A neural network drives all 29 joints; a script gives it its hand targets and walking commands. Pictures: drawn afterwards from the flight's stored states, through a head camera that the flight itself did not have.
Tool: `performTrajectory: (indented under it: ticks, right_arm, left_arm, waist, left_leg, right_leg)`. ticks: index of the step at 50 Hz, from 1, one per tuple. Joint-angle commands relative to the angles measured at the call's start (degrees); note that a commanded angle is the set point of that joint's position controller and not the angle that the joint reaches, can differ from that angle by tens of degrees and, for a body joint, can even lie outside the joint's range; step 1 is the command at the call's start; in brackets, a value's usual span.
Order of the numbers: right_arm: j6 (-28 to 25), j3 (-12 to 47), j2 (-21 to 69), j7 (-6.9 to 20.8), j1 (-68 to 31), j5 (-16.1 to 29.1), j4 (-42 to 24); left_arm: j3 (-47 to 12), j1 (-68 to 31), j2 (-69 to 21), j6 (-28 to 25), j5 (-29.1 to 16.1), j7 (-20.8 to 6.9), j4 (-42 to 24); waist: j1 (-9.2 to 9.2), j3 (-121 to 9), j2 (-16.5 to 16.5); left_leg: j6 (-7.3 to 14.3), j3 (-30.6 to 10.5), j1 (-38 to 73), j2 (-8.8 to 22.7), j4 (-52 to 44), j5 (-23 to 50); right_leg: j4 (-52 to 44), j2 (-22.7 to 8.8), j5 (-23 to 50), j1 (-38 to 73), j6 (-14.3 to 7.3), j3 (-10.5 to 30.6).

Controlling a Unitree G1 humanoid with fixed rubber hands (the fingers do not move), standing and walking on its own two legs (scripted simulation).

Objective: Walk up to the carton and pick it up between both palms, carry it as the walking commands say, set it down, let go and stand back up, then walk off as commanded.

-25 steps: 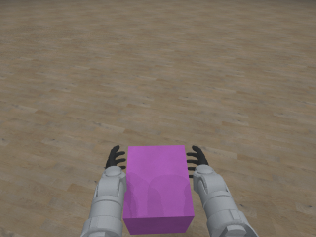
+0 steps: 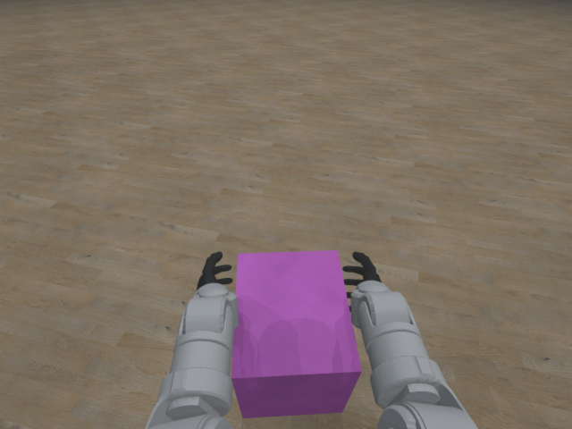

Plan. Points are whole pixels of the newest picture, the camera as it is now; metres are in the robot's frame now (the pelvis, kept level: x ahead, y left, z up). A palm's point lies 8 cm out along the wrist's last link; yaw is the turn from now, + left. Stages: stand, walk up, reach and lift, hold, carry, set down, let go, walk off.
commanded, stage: reach and lift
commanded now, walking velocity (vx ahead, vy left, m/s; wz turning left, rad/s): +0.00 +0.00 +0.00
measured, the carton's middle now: (290, 333) +0.31 +0.02 -0.05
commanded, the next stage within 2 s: hold in 0.96 s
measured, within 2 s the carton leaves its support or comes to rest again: neither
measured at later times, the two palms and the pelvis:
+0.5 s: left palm (220, 293) +0.31 +0.13 +0.05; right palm (380, 296) +0.31 -0.11 +0.05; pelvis +0.01 +0.00 +0.00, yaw -2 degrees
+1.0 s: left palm (226, 292) +0.31 +0.12 +0.05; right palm (397, 300) +0.30 -0.13 +0.06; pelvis +0.01 +0.00 +0.00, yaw -2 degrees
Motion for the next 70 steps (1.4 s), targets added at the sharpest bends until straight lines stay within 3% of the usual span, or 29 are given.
performTrajectory:
  ticks: [1, 6, 9, 13, 19, 22, 26, 33, 42, 44, 50, 54, 65, 70]
  right_arm:
    - [-5.8, 23.2, 56.3, 24.7, -45.4, 14.6, -4.9]
    - [-6.1, 24.1, 58.7, 26.1, -51.0, 16.0, -2.5]
    - [-6.3, 24.1, 60.1, 26.5, -52.1, 17.3, -1.3]
    - [-5.9, 24.4, 60.8, 26.3, -48.9, 17.6, -0.2]
    - [-5.5, 21.5, 58.4, 25.5, -41.5, 14.9, 0.9]
    - [-5.8, 21.9, 57.1, 25.4, -41.6, 15.0, -2.1]
    - [-5.7, 23.2, 56.7, 25.5, -41.3, 15.1, -5.1]
    - [-4.1, 27.0, 58.9, 25.5, -38.1, 15.9, -7.0]
    - [-2.5, 28.9, 60.8, 25.4, -35.7, 17.5, -8.9]
    - [-2.2, 28.9, 60.7, 25.5, -34.4, 17.6, -8.8]
    - [-1.4, 30.7, 60.8, 25.4, -33.8, 18.6, -11.0]
    - [-1.4, 31.8, 60.2, 25.1, -32.4, 19.0, -13.0]
    - [-0.7, 32.4, 61.0, 24.3, -28.3, 17.5, -15.9]
    - [-0.3, 32.9, 61.7, 24.7, -29.0, 18.3, -16.1]
  left_arm:
    - [-29.0, -40.5, -66.2, -2.9, -16.8, -27.1, 6.1]
    - [-21.5, -40.5, -62.6, -4.9, -13.4, -26.8, 11.6]
    - [-19.2, -40.7, -61.0, -5.3, -12.4, -26.8, 12.0]
    - [-18.5, -37.8, -58.8, -5.0, -11.7, -27.0, 11.6]
    - [-22.3, -36.6, -60.9, -3.7, -13.0, -27.8, 8.8]
    - [-24.8, -36.0, -62.9, -3.4, -14.3, -28.1, 7.5]
    - [-28.0, -36.3, -64.5, -3.6, -15.9, -28.0, 5.0]
    - [-27.6, -32.1, -63.1, -3.4, -16.1, -28.0, 4.3]
    - [-27.1, -28.1, -61.6, -2.0, -15.2, -28.1, 0.9]
    - [-28.3, -28.6, -61.6, -1.6, -15.5, -28.0, -1.3]
    - [-31.1, -27.9, -60.7, -0.8, -16.4, -28.0, -4.8]
    - [-33.5, -27.3, -61.4, -0.3, -17.6, -28.1, -6.6]
    - [-34.6, -25.7, -62.1, -0.3, -19.1, -28.8, -6.4]
    - [-34.1, -25.3, -62.3, -0.1, -18.7, -28.6, -6.9]
  waist:
    - [-5.80, -27.1, 1.3]
    - [-0.56, -23.9, -3.4]
    - [1.42, -25.0, -3.1]
    - [2.64, -25.1, -2.0]
    - [-1.48, -23.0, 2.4]
    - [-2.82, -23.6, 4.1]
    - [-4.12, -24.6, 3.5]
    - [-2.78, -24.9, -1.8]
    - [-0.73, -21.2, -0.2]
    - [-1.14, -19.9, 1.6]
    - [-1.16, -17.8, 1.4]
    - [-2.00, -19.8, 2.0]
    - [-3.42, -20.8, -0.8]
    - [-2.54, -19.0, -0.7]
  left_leg:
    - [-0.7, 3.0, 7.2, 0.9, -4.3, 2.4]
    - [1.0, 4.6, 3.2, 0.7, -4.6, -3.1]
    - [1.2, 5.5, 3.5, 0.7, -4.8, -2.0]
    - [1.2, 6.4, 5.7, 0.6, -5.2, 1.0]
    - [0.0, 5.6, 8.6, 1.2, -6.3, 4.0]
    - [-0.5, 4.8, 9.7, 1.5, -6.1, 5.9]
    - [-0.7, 3.7, 9.4, 1.7, -6.1, 6.2]
    - [0.6, 3.7, 7.7, 0.9, -6.2, 5.8]
    - [0.9, 4.7, 8.4, 0.3, -6.8, 7.1]
    - [0.7, 4.6, 8.6, 0.4, -6.8, 5.8]
    - [0.8, 4.0, 8.6, 0.5, -6.3, 2.1]
    - [0.5, 3.6, 8.9, 0.4, -6.0, 3.8]
    - [1.5, 3.9, 6.5, -0.7, -5.8, 4.3]
    - [1.5, 4.0, 6.2, -0.5, -5.9, 3.0]
  right_leg:
    - [-4.9, 0.4, 2.7, 1.0, -0.7, -1.8]
    - [-5.8, -0.1, -3.5, -1.7, 0.3, -1.7]
    - [-6.2, -0.4, -2.8, -1.8, 0.8, -1.5]
    - [-7.3, -0.8, -0.1, -2.7, 1.3, -1.0]
    - [-8.3, -0.8, 2.5, -3.0, 0.4, -0.9]
    - [-7.8, -0.4, 4.0, -2.6, -0.3, -1.1]
    - [-7.1, 0.2, 4.5, -1.3, -0.8, -1.6]
    - [-7.0, 0.5, 5.1, 0.8, 0.0, -1.4]
    - [-8.1, -0.1, 6.6, 1.3, 0.5, -0.6]
    - [-8.4, -0.3, 5.4, 0.6, 0.2, -0.5]
    - [-8.6, -0.5, 0.6, -0.8, -0.1, -0.5]
    - [-8.1, -0.2, 2.6, 0.1, -0.3, -0.7]
    - [-7.6, -0.2, 5.4, 3.0, 0.5, -0.4]
    - [-7.5, 0.1, 3.5, 2.2, 0.1, -0.5]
